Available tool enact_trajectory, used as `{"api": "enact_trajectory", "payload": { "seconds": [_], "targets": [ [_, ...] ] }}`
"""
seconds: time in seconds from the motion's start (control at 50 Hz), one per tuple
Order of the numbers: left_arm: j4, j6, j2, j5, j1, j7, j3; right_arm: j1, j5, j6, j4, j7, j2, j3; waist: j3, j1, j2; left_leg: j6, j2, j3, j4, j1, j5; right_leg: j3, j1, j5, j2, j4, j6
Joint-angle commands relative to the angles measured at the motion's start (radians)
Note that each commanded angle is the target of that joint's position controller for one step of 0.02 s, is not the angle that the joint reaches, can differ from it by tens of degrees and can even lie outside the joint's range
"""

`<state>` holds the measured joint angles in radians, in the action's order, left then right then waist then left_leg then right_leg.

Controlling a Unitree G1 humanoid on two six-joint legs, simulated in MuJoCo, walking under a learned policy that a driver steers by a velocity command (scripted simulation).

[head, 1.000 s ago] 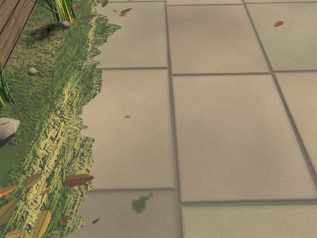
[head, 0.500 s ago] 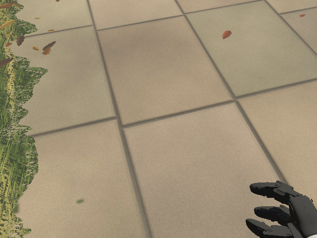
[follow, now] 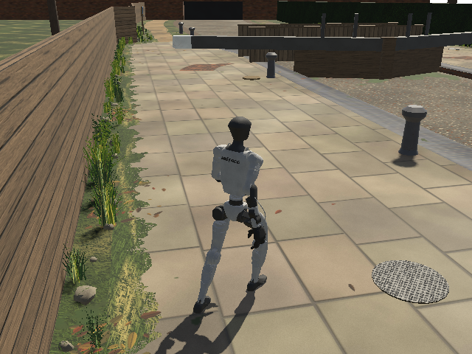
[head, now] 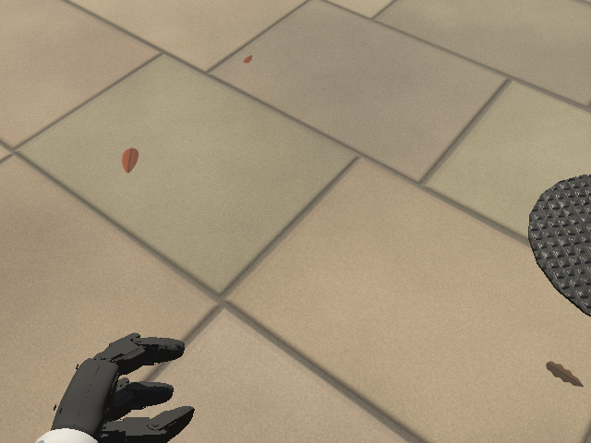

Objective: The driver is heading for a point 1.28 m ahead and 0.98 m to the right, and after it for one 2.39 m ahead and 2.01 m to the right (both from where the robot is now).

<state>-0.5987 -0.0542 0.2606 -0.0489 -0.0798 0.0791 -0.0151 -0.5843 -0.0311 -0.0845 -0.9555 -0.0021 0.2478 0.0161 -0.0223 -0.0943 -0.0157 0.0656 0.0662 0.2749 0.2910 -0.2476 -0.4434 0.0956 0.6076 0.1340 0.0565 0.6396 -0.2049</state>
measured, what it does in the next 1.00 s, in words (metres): walks ahead, turning right: right foot, then left foot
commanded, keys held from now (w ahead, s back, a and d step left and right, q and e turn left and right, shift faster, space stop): w+e+shift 1.00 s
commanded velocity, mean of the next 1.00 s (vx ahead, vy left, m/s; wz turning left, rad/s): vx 1.00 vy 0.00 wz -0.89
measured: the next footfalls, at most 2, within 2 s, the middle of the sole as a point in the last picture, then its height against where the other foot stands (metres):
right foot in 0.02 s outside the picture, level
left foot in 0.42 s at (242, 368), level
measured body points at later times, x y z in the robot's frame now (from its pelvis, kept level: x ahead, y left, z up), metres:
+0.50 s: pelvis +0.47 +0.00 +0.01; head +0.50 -0.01 +0.46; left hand +0.61 +0.27 -0.11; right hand +0.57 -0.32 -0.06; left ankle +0.59 +0.10 -0.71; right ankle +0.24 -0.04 -0.61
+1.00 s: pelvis +0.84 -0.25 +0.00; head +0.86 -0.27 +0.45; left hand +1.11 -0.13 -0.12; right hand +0.73 -0.51 -0.10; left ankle +0.89 -0.05 -0.59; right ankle +0.85 -0.27 -0.71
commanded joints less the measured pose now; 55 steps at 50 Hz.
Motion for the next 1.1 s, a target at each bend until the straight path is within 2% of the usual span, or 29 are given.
{"api": "enact_trajectory", "payload": {
  "seconds": [0.02, 0.04, 0.06, 0.1, 0.16, 0.24, 0.3, 0.36, 0.38, 0.4, 0.42, 0.44, 0.46, 0.5, 0.54, 0.62, 0.64, 0.74, 0.78, 0.82, 0.84, 0.86, 0.88, 0.9, 0.92, 0.96, 1.0, 1.06, 1.1],
  "targets": [
    [-0.134, 0.002, 0.225, -0.009, 0.519, -0.046, 0.100, 0.097, -0.011, 0.003, 0.118, -0.016, 0.233, 0.049, 0.241, 0.302, 0.075, -0.127, 0.150, -0.043, 0.821, 0.495, 0.879, -0.155, -0.829, 0.178, -0.033, -0.035, -0.056],
    [-0.113, 0.019, 0.336, 0.000, 0.462, -0.059, 0.132, 0.041, 0.012, -0.008, 0.202, 0.013, 0.122, 0.028, 0.329, 0.170, -0.219, -0.065, -0.042, -0.106, 1.212, 0.941, -0.025, -0.737, -1.104, 0.251, -0.317, -0.146, -0.214],
    [-0.117, 0.024, 0.318, 0.017, 0.531, -0.065, 0.137, 0.207, 0.016, -0.025, 0.256, 0.010, 0.191, 0.039, 0.356, 0.236, -0.056, -0.077, -0.047, -0.296, 1.266, 1.062, 0.048, -0.858, -1.104, 0.194, -0.304, -0.275, -0.220],
    [-0.161, 0.009, 0.253, 0.030, 0.481, -0.080, 0.132, 0.281, 0.009, -0.044, 0.284, 0.005, 0.154, 0.020, 0.095, 0.161, 0.043, -0.084, 0.037, -0.322, 1.081, 1.066, 0.116, -0.676, -0.817, 0.027, -0.256, -0.352, -0.165],
    [-0.156, -0.017, 0.171, 0.038, 0.410, -0.084, 0.106, 0.265, -0.041, 0.006, 0.286, 0.009, 0.134, 0.019, 0.014, 0.049, 0.057, -0.044, 0.067, -0.340, 0.918, 0.910, 0.016, -0.553, -0.510, -0.010, -0.166, -0.403, -0.156],
    [-0.146, -0.043, 0.180, 0.042, 0.396, -0.074, 0.110, 0.501, -0.025, 0.026, 0.397, 0.029, 0.093, 0.000, -0.107, 0.065, 0.005, 0.002, 0.063, -0.299, 0.580, 0.810, 0.235, -0.487, -0.226, 0.017, -0.093, -0.515, -0.132],
    [-0.146, -0.051, 0.222, 0.054, 0.418, -0.060, 0.129, 0.554, 0.005, 0.022, 0.408, 0.038, 0.103, -0.003, -0.069, 0.102, -0.018, -0.014, 0.002, -0.277, 0.369, 0.578, 0.530, -0.460, -0.189, -0.156, -0.075, -0.516, -0.063],
    [-0.160, -0.041, 0.256, 0.057, 0.467, -0.067, 0.139, 0.525, 0.004, 0.020, 0.401, 0.023, 0.165, 0.017, -0.016, 0.105, -0.019, -0.040, -0.038, -0.291, 0.271, 0.507, 0.462, -0.493, -0.392, -0.385, -0.102, -0.369, -0.006],
    [-0.164, -0.036, 0.280, 0.050, 0.471, -0.068, 0.143, 0.429, 0.003, 0.017, 0.374, 0.010, 0.202, 0.035, 0.057, 0.060, 0.000, -0.051, -0.071, -0.279, 0.266, 0.407, 0.354, -0.479, -0.443, -0.536, -0.091, -0.210, 0.017],
    [-0.165, -0.035, 0.305, 0.044, 0.442, -0.064, 0.146, 0.260, 0.000, 0.014, 0.336, -0.007, 0.232, 0.052, 0.147, -0.046, 0.023, -0.059, -0.071, -0.257, 0.265, 0.212, 0.286, -0.443, -0.394, -0.580, -0.053, 0.031, 0.043],
    [-0.146, -0.045, 0.231, 0.039, 0.411, -0.061, 0.124, 0.059, -0.019, 0.010, 0.307, -0.031, 0.297, 0.076, 0.260, -0.136, 0.062, -0.082, 0.070, -0.388, 0.279, -0.026, 0.065, -0.394, -0.237, -0.409, 0.003, 0.355, 0.064],
    [-0.098, -0.046, 0.047, 0.080, 0.509, -0.069, 0.079, 0.029, -0.065, 0.006, 0.305, -0.032, 0.377, 0.091, 0.395, -0.043, 0.372, -0.156, 0.404, -0.906, 0.096, -0.230, -0.291, -0.291, 0.041, 0.395, 0.112, 0.695, 0.089],
    [-0.082, -0.036, 0.113, 0.065, 0.481, -0.077, 0.070, 0.131, -0.040, 0.015, 0.316, -0.022, 0.342, 0.098, 0.361, -0.003, 0.378, -0.183, 0.422, -1.170, -0.054, -0.123, -0.453, -0.238, 0.157, 0.309, 0.040, 0.796, 0.072],
    [-0.095, -0.010, 0.166, 0.028, 0.347, -0.061, 0.081, 0.272, -0.026, 0.021, 0.319, -0.013, 0.187, 0.065, 0.108, 0.017, 0.112, -0.173, 0.322, -0.805, -0.030, 0.140, -0.223, -0.190, 0.167, 0.151, -0.075, 0.738, 0.080],
    [-0.075, 0.013, 0.124, 0.015, 0.289, -0.032, 0.076, 0.222, -0.024, 0.012, 0.262, -0.010, 0.145, 0.050, 0.022, 0.035, 0.100, -0.145, 0.254, -0.556, -0.038, 0.267, 0.082, -0.184, 0.134, 0.148, -0.119, 0.694, 0.092],
    [0.007, 0.048, 0.064, 0.015, 0.161, -0.005, 0.052, 0.203, 0.012, -0.024, 0.191, 0.017, 0.090, 0.037, -0.051, 0.080, 0.093, -0.115, 0.215, -0.283, -0.104, 0.334, 0.420, -0.144, 0.203, 0.056, -0.152, 0.647, 0.096],
    [0.034, 0.048, 0.057, 0.016, 0.144, 0.001, 0.046, 0.227, 0.011, -0.032, 0.192, 0.016, 0.115, 0.041, -0.046, 0.106, 0.127, -0.113, 0.218, -0.237, -0.124, 0.354, 0.447, -0.137, 0.188, -0.005, -0.156, 0.587, 0.095],
    [0.075, 0.046, 0.063, 0.019, -0.010, 0.029, 0.030, 0.187, 0.004, -0.039, 0.144, 0.000, 0.164, 0.049, -0.138, 0.101, 0.045, -0.086, 0.145, 0.005, -0.177, 0.325, 0.813, 0.047, 0.050, -0.136, -0.093, 0.206, 0.041],
    [0.053, 0.041, 0.083, 0.019, 0.025, 0.022, 0.038, 0.149, 0.006, -0.025, 0.143, -0.011, 0.217, 0.060, -0.075, 0.130, 0.080, -0.075, 0.157, 0.029, -0.060, 0.228, 1.264, 0.111, -0.072, -0.105, -0.013, 0.146, 0.011],
    [-0.003, 0.038, 0.143, 0.023, 0.237, 0.001, 0.064, 0.180, 0.002, 0.008, 0.158, -0.023, 0.290, 0.079, 0.056, 0.257, 0.129, -0.081, 0.201, 0.016, 0.241, 0.193, 1.534, 0.100, -0.297, 0.000, 0.045, 0.138, -0.020],
    [-0.065, 0.036, 0.184, 0.025, 0.446, -0.014, 0.090, 0.228, -0.001, 0.024, 0.182, -0.024, 0.303, 0.084, 0.147, 0.347, 0.134, -0.099, 0.219, -0.011, 0.496, 0.270, 1.526, 0.058, -0.520, 0.045, 0.063, 0.108, -0.049],
    [-0.128, 0.037, 0.226, 0.029, 0.589, -0.039, 0.122, 0.246, -0.011, 0.033, 0.192, -0.018, 0.284, 0.084, 0.204, 0.384, 0.066, -0.090, 0.169, -0.022, 0.829, 0.463, 1.120, -0.034, -0.774, 0.100, 0.055, 0.035, -0.074],
    [-0.118, 0.048, 0.300, 0.047, 0.481, -0.060, 0.144, 0.233, -0.026, 0.031, 0.235, 0.002, 0.141, 0.051, 0.122, 0.243, -0.191, -0.062, -0.017, -0.034, 1.197, 0.769, 0.033, -0.326, -0.832, 0.076, -0.113, 0.003, -0.110],
    [-0.062, 0.062, 0.383, 0.018, 0.455, -0.059, 0.156, 0.214, 0.003, 0.013, 0.359, 0.004, 0.158, 0.045, 0.306, 0.187, -0.231, -0.028, -0.102, -0.247, 1.401, 1.090, -0.086, -0.864, -1.091, 0.157, -0.281, -0.206, -0.308],
    [-0.063, 0.063, 0.346, 0.020, 0.496, -0.072, 0.160, 0.313, -0.002, -0.016, 0.376, 0.005, 0.194, 0.040, 0.266, 0.226, -0.056, -0.036, -0.042, -0.351, 1.332, 1.161, 0.009, -0.946, -1.033, 0.267, -0.307, -0.358, -0.279],
    [-0.106, 0.035, 0.271, 0.029, 0.449, -0.087, 0.143, 0.359, -0.011, -0.025, 0.359, -0.001, 0.181, 0.029, 0.035, 0.132, 0.100, -0.033, 0.027, -0.351, 1.126, 1.071, 0.063, -0.787, -0.709, 0.121, -0.238, -0.400, -0.211],
    [-0.102, 0.003, 0.222, 0.036, 0.393, -0.093, 0.120, 0.315, -0.045, 0.016, 0.338, -0.001, 0.172, 0.024, -0.005, 0.051, 0.121, -0.004, 0.062, -0.354, 1.006, 0.929, 0.025, -0.633, -0.491, -0.036, -0.160, -0.401, -0.186],
    [-0.112, -0.027, 0.208, 0.042, 0.407, -0.080, 0.112, 0.454, -0.039, 0.048, 0.397, 0.011, 0.127, 0.010, -0.069, 0.062, 0.094, 0.025, 0.073, -0.306, 0.760, 0.854, 0.083, -0.539, -0.284, -0.055, -0.080, -0.462, -0.166],
    [-0.125, -0.028, 0.210, 0.041, 0.416, -0.075, 0.117, 0.556, -0.022, 0.039, 0.438, 0.018, 0.085, -0.008, -0.100, 0.088, 0.073, 0.018, 0.030, -0.267, 0.578, 0.776, 0.321, -0.469, -0.227, -0.363, -0.024, -0.423, -0.109]
  ]
}}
